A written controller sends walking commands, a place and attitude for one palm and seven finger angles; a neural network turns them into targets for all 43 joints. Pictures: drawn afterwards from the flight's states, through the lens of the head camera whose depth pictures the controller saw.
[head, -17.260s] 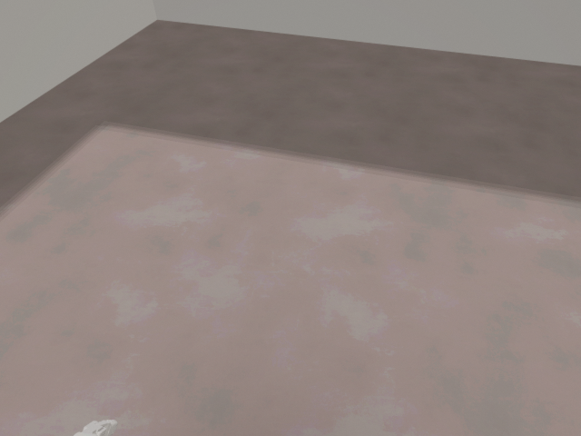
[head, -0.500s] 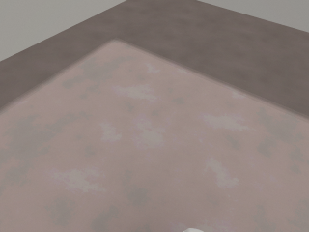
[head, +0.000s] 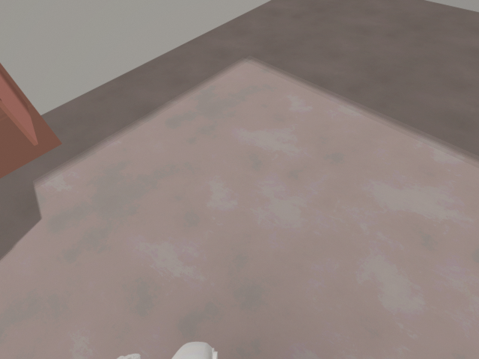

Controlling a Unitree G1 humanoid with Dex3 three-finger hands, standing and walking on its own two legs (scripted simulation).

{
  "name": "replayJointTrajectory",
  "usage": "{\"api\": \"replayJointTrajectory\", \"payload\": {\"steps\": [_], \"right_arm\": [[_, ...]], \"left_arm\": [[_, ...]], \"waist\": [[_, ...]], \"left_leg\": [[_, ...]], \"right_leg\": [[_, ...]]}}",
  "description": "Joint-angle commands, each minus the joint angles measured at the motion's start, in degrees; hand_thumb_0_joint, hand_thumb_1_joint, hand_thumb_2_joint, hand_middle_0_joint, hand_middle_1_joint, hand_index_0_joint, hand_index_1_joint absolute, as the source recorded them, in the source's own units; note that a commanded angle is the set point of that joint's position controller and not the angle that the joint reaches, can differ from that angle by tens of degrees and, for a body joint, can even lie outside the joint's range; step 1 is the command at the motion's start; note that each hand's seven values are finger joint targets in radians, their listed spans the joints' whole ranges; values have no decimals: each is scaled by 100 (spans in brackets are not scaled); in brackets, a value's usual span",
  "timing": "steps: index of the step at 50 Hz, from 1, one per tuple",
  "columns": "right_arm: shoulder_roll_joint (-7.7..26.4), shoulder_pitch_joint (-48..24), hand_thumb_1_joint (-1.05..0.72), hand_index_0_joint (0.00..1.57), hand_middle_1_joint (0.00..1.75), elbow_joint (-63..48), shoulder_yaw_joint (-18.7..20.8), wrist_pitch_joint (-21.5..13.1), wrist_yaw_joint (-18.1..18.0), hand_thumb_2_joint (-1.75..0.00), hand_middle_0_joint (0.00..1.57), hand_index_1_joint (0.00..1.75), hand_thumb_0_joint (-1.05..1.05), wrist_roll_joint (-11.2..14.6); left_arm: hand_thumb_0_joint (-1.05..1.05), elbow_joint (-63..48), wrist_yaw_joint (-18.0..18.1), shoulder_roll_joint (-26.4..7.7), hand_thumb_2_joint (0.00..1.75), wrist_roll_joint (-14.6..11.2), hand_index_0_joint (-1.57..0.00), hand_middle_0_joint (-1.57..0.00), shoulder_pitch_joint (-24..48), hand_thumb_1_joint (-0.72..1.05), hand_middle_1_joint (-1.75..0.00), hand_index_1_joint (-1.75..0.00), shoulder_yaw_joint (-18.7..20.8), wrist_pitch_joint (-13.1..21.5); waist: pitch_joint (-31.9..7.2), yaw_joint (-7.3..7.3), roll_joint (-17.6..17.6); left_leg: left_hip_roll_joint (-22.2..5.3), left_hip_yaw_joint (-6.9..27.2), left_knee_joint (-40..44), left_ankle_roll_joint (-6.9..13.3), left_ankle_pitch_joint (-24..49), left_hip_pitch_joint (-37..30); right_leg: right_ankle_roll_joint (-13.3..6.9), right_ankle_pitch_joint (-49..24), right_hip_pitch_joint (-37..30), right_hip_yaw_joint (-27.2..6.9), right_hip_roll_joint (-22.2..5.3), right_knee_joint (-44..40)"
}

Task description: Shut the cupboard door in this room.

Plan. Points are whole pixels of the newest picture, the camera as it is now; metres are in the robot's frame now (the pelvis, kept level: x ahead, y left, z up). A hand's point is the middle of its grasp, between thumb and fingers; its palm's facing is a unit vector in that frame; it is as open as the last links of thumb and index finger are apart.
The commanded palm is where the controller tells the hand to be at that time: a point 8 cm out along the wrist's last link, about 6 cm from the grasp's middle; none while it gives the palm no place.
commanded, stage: turn or walk to find it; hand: left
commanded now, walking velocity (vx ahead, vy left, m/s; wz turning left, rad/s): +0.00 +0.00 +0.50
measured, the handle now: out of the picture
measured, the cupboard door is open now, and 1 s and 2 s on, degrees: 78 78 78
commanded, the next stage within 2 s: stand and wait in 1.46 s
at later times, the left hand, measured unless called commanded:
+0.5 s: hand out of the picture +0.02 +0.28 -0.16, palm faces +0.28 -0.93 -0.26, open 7.4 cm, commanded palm none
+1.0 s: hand out of the picture -0.05 +0.15 -0.15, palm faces +0.55 -0.80 -0.26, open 7.4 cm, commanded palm none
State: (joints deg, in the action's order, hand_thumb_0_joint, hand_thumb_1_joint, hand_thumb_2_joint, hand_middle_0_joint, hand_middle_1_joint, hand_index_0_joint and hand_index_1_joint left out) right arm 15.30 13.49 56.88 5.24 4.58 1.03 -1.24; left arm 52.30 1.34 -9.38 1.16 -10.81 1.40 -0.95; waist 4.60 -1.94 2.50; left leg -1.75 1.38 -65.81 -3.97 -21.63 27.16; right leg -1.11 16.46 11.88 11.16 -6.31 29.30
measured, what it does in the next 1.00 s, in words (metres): steps on the spot, turning left: left foot, then right foot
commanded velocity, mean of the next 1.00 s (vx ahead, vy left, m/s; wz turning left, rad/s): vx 0.17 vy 0.00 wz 0.49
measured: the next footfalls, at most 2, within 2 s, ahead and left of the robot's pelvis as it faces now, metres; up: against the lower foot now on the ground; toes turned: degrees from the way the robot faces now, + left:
left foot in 0.20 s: +0.01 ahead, +0.16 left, +0.00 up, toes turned +12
right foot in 0.68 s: +0.09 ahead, -0.08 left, +0.00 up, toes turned +15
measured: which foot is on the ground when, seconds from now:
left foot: up 0.00-0.18, down 0.20-0.68, up 0.70-1.00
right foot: down 0.00-0.20, up 0.22-0.66, down 0.68-1.00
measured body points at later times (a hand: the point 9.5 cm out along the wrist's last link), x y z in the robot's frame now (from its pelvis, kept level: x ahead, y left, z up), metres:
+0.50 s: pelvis -0.01 +0.04 +0.00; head +0.02 +0.06 +0.45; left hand +0.01 +0.33 -0.14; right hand +0.14 -0.18 -0.14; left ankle -0.03 +0.15 -0.74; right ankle +0.01 -0.11 -0.67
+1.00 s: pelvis +0.08 +0.02 +0.01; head +0.11 -0.01 +0.45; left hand -0.07 +0.20 -0.13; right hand +0.23 -0.19 -0.16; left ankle +0.04 +0.19 -0.63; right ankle +0.05 -0.09 -0.74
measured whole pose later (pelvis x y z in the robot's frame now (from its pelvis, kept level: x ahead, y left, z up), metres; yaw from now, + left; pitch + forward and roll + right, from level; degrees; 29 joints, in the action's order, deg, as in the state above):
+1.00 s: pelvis +0.08 +0.02 +0.01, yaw +31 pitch -1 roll +2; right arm 14.5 15.3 58.1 5.0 3.0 2.3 -1.8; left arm 59.5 0.9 -8.1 1.4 -24.5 1.6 3.1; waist 1.5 0.1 2.3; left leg -4.6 0.0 -67.5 -2.2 -8.6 36.9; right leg -0.3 18.6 -0.3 15.6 -5.1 19.4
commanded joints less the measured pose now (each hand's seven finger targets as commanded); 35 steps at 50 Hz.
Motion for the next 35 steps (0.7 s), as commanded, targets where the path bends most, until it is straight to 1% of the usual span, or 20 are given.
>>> {"api": "replayJointTrajectory", "payload": {"steps": [1,5,7,8,9,10,11,12,13,15,16,18,24,27,29,31,32,33,34,35], "right_arm": [[183,-500,-90,20,30,-532,-8,-139,19,-90,20,30,0,27],[120,-650,-90,20,30,-613,-82,-240,3,-90,20,30,0,78],[167,-422,-90,20,30,-576,-79,-282,-7,-90,20,30,0,87],[230,-210,-90,20,30,-538,-68,-313,-8,-90,20,30,0,71],[457,38,-90,20,30,-463,-10,-372,2,-90,20,30,0,65],[1081,270,-90,20,30,-477,130,-433,-27,-90,20,30,0,21],[1433,625,-90,20,30,-374,207,-385,-77,-90,20,30,0,47],[1345,617,-90,20,30,-334,169,-345,-88,-90,20,30,0,30],[1129,395,-90,20,30,-352,119,-388,-151,-90,20,30,0,7],[864,-181,-90,20,30,-508,20,-382,-202,-90,20,30,0,-3],[821,-271,-90,20,30,-548,-8,-408,-205,-90,20,30,0,3],[813,-201,-90,20,30,-567,3,-446,-204,-90,20,30,0,25],[827,24,-90,20,30,-560,58,-417,-177,-90,20,30,0,5],[860,117,-90,20,30,-551,89,-400,-148,-90,20,30,0,-34],[895,-52,-90,20,30,-585,106,-392,-128,-90,20,30,0,-55],[849,-223,-90,20,30,-614,108,-384,-121,-90,20,30,0,-43],[794,-422,-90,20,30,-639,108,-380,-118,-90,20,30,0,-19],[410,-436,-90,20,30,-724,41,-392,-116,-90,20,30,0,18],[-8,-543,-90,20,30,-922,-68,-440,-105,-90,20,30,0,49],[398,-906,-90,20,30,-1040,23,-432,-41,-90,20,30,0,-31]], "left_arm": [[0,-267,58,-1330,90,39,-20,-20,-338,90,-30,-30,357,139],[0,-160,39,-1517,90,66,-20,-20,-497,90,-30,-30,440,96],[0,-118,25,-1542,90,52,-20,-20,-369,90,-30,-30,450,70],[0,-129,15,-1531,90,18,-20,-20,-325,90,-30,-30,452,46],[0,-156,2,-1411,90,-35,-20,-20,-313,90,-30,-30,439,11],[0,-325,-31,-1057,90,-80,-20,-20,-377,90,-30,-30,376,-25],[0,-508,-17,-848,90,-44,-20,-20,61,90,-30,-30,241,-66],[0,-533,-10,-979,90,-25,-20,-20,264,90,-30,-30,273,-107],[0,-438,4,-891,90,-12,-20,-20,349,90,-30,-30,286,-139],[0,-283,-56,-1024,90,-39,-20,-20,333,90,-30,-30,339,-135],[0,-220,-81,-999,90,-40,-20,-20,172,90,-30,-30,337,-116],[0,-160,-93,-986,90,-44,-20,-20,80,90,-30,-30,319,-89],[0,-346,-44,-930,90,-54,-20,-20,391,90,-30,-30,288,-95],[0,-458,-94,-864,90,-57,-20,-20,548,90,-30,-30,250,-43],[0,-459,-152,-841,90,-47,-20,-20,444,90,-30,-30,253,6],[0,-310,-203,-875,90,-35,-20,-20,-14,90,-30,-30,281,71],[0,-148,-216,-983,90,-20,-20,-20,-523,90,-30,-30,329,117],[0,-18,-167,-1331,90,47,-20,-20,-1113,90,-30,-30,429,185],[0,16,-88,-1827,90,98,-20,-20,-1429,90,-30,-30,491,211],[0,-84,-36,-1758,90,-23,-20,-20,-1251,90,-30,-30,426,205]], "waist": [[-369,384,-1309],[-593,497,-1512],[-668,334,-1446],[-791,203,-1235],[-968,29,-601],[-1089,-98,1071],[-1001,-291,1557],[-814,-273,838],[-657,-222,1245],[-323,-14,1000],[-442,95,835],[-677,111,507],[-605,-1,522],[-676,-69,622],[-569,11,798],[-451,238,716],[-453,531,479],[-537,794,-636],[-423,966,-2401],[102,895,-1681]], "left_leg": [[-81,-274,908,-70,-327,252],[-36,-582,2104,33,-518,-287],[-20,-689,2897,85,-75,-805],[32,-736,3547,132,565,-1297],[-167,-444,4273,230,1390,-2102],[-1525,1441,4553,804,3146,-3024],[-2224,2017,4576,1380,4747,-2882],[-2250,1569,4517,1512,4140,-2467],[-1861,1586,4645,1398,3877,-2215],[-1407,1221,4616,1275,3583,-1936],[-1241,1026,4535,1223,3815,-2100],[-1149,932,4482,1214,4002,-2316],[-1161,1378,4546,1359,3590,-2283],[-1163,1759,4669,1403,2017,-2187],[-1037,1899,4778,1331,862,-1688],[-807,1947,4577,1189,-67,-811],[-534,1785,4121,1015,-700,-72],[49,1250,2944,702,-1382,1130],[643,216,1105,351,-1538,2077],[211,459,306,381,-1113,1995]], "right_leg": [[-591,-2197,-705,-785,-1426,-912],[-655,-2846,-874,-671,-1565,-485],[-481,-2658,-675,-515,-1569,-162],[-260,-2396,-448,-290,-1429,178],[21,-1858,90,-88,-1231,876],[494,536,1595,143,-435,2094],[610,2329,2109,-305,-90,2925],[513,2073,1918,-605,-207,3358],[540,1778,2072,-815,-210,3461],[556,1066,2082,-972,-163,3662],[583,874,2053,-930,-91,3676],[637,692,1999,-952,-24,3609],[707,753,1906,-1057,86,2930],[662,981,1592,-974,196,2041],[599,1001,1039,-829,310,1308],[545,638,-11,-629,531,496],[504,302,-912,-606,519,-132],[325,1027,-2033,-1434,-263,-999],[-128,2421,-2124,-3475,-1986,-1928],[-392,3099,-875,-3980,-2362,-2449]]}}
